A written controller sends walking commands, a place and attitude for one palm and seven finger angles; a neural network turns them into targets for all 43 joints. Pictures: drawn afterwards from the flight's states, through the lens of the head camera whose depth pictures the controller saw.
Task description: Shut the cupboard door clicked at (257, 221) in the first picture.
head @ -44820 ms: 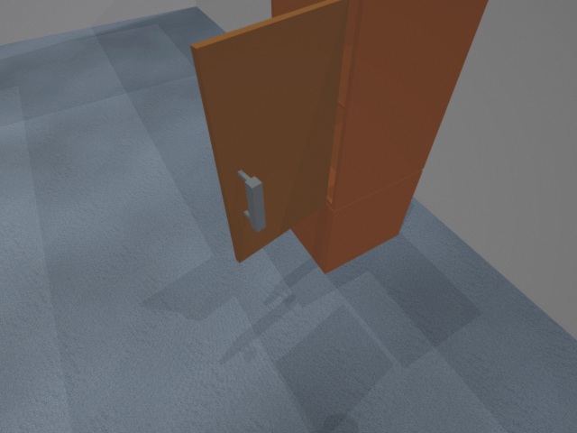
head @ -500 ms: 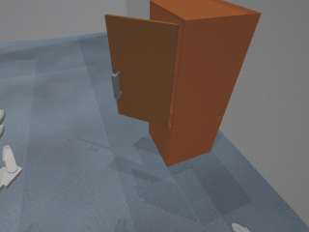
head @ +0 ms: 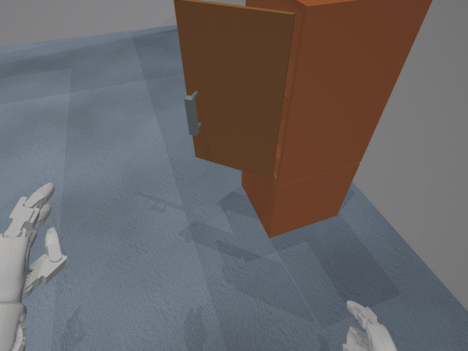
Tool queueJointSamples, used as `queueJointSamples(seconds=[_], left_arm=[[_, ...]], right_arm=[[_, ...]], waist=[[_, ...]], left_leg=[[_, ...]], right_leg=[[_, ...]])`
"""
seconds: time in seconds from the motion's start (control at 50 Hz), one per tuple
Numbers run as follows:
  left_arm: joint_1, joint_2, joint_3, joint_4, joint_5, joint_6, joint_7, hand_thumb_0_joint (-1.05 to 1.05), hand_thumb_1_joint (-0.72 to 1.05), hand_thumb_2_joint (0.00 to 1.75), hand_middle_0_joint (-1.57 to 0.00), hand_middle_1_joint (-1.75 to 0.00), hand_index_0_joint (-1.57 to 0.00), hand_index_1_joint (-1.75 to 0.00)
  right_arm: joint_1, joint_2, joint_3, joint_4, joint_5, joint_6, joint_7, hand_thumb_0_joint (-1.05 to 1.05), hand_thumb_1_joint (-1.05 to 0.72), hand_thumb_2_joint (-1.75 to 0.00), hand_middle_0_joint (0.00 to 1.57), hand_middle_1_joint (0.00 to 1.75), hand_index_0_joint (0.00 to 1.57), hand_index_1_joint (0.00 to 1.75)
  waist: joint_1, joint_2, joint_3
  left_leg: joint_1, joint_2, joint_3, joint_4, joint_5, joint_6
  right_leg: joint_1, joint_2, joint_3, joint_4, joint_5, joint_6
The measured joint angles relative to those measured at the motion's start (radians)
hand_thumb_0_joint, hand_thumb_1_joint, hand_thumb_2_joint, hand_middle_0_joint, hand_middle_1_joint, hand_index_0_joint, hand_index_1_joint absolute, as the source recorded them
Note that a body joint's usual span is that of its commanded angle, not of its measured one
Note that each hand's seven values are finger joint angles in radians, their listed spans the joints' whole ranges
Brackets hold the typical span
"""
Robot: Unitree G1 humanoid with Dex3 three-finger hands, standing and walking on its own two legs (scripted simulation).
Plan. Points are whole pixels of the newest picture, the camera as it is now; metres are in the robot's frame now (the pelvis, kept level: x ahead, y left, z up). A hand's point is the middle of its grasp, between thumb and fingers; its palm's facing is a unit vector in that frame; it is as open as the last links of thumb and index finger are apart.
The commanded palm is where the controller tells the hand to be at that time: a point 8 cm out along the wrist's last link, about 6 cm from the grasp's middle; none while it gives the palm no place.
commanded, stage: let the arm hang, fingers relaxed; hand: left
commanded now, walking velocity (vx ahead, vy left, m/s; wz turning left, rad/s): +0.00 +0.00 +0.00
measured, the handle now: (194, 113) +0.88 +0.21 -0.09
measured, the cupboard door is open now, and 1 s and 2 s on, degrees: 47 47 47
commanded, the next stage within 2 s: look to check the result in 1.04 s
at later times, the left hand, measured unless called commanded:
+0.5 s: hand out of the picture -0.09 +0.20 -0.17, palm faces +0.03 -0.97 -0.22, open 7.2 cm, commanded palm none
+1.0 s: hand out of the picture +0.02 +0.21 -0.16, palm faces +0.01 -0.97 -0.25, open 7.3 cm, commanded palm none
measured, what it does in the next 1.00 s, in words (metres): stands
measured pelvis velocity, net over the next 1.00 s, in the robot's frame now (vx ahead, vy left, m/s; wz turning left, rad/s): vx -0.02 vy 0.00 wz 0.00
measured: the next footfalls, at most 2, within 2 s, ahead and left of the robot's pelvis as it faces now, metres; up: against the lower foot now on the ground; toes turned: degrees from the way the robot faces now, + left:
none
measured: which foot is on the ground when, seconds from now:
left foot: down 0.00-1.00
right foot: down 0.00-1.00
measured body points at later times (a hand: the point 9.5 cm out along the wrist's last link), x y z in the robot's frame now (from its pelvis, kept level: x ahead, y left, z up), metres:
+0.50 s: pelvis -0.03 +0.01 +0.01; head -0.01 +0.02 +0.46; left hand -0.09 +0.26 -0.15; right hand -0.04 -0.24 -0.14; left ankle +0.03 +0.10 -0.73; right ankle -0.05 -0.10 -0.73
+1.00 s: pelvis -0.02 +0.00 +0.01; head -0.02 +0.00 +0.46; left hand +0.02 +0.26 -0.14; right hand +0.02 -0.26 -0.14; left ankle +0.03 +0.10 -0.73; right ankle -0.05 -0.10 -0.73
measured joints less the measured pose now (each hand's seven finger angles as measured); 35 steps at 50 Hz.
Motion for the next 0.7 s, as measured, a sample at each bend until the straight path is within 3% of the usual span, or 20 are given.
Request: queueJointSamples(seconds=[0.04, 0.1, 0.16, 0.22, 0.3, 0.4, 0.7], left_arm=[[-0.098, -0.038, -0.098, 0.246, 0.018, 0.078, -0.043, 0.00, 0.90, 0.90, -0.21, -0.30, -0.20, -0.30], [-0.174, -0.101, -0.208, 0.589, 0.032, 0.160, -0.080, 0.01, 0.91, 0.90, -0.20, -0.30, -0.20, -0.30], [-0.183, -0.164, -0.277, 0.838, 0.035, 0.194, -0.093, 0.01, 0.91, 0.90, -0.20, -0.30, -0.20, -0.30], [-0.161, -0.224, -0.313, 1.018, 0.033, 0.202, -0.098, 0.01, 0.91, 0.90, -0.20, -0.30, -0.20, -0.30], [-0.131, -0.216, -0.279, 1.166, 0.029, 0.182, -0.081, 0.00, 0.99, 0.90, -0.21, -0.30, -0.21, -0.30], [-0.089, -0.198, -0.274, 1.288, 0.027, 0.166, -0.089, 0.00, 0.97, 0.90, -0.21, -0.30, -0.21, -0.30], [-0.125, -0.183, -0.265, 1.348, 0.033, 0.144, -0.079, 0.01, 0.92, 0.90, -0.20, -0.30, -0.20, -0.30]], right_arm=[[-0.027, -0.040, -0.004, 0.052, -0.010, 0.028, 0.017, 0.01, -0.90, -0.90, 0.20, 0.30, 0.20, 0.30], [-0.050, -0.064, -0.003, 0.108, -0.021, 0.070, 0.024, 0.01, -0.90, -0.90, 0.20, 0.30, 0.20, 0.30], [-0.040, -0.054, 0.000, 0.150, -0.032, 0.095, 0.022, 0.01, -0.91, -0.90, 0.20, 0.30, 0.20, 0.30], [-0.007, -0.032, 0.004, 0.209, -0.037, 0.114, 0.018, 0.01, -0.91, -0.90, 0.20, 0.30, 0.20, 0.30], [0.053, 0.004, 0.003, 0.304, -0.038, 0.127, 0.008, 0.01, -0.91, -0.90, 0.20, 0.30, 0.20, 0.30], [0.103, 0.022, -0.006, 0.395, -0.030, 0.130, -0.003, 0.01, -0.91, -0.90, 0.20, 0.30, 0.20, 0.30], [0.074, 0.033, -0.024, 0.441, -0.027, 0.114, -0.004, 0.00, -0.91, -0.90, 0.20, 0.30, 0.20, 0.30]], waist=[[0.005, 0.028, 0.000], [-0.014, 0.032, 0.016], [-0.037, -0.007, 0.046], [-0.044, -0.053, 0.074], [-0.027, -0.085, 0.098], [-0.012, -0.069, 0.111], [-0.018, -0.015, 0.073]], left_leg=[[-0.018, -0.011, -0.002, 0.029, -0.007, 0.010], [-0.024, -0.021, -0.002, 0.045, -0.008, 0.017], [-0.009, -0.025, 0.000, 0.031, 0.004, 0.015], [0.013, -0.020, -0.004, -0.004, 0.025, 0.011], [0.030, -0.008, -0.020, -0.050, 0.054, 0.004], [0.053, -0.005, -0.023, -0.090, 0.076, 0.006], [0.091, -0.020, 0.002, -0.146, 0.104, 0.018]], right_leg=[[-0.022, -0.011, -0.004, 0.043, -0.021, 0.005], [-0.036, -0.023, -0.006, 0.081, -0.033, 0.009], [-0.028, -0.027, -0.005, 0.083, -0.030, 0.008], [-0.005, -0.021, -0.008, 0.044, -0.007, 0.005], [0.028, -0.004, -0.022, -0.033, 0.036, -0.004], [0.062, 0.001, -0.023, -0.096, 0.071, -0.003], [0.071, -0.016, 0.000, -0.104, 0.083, 0.009]])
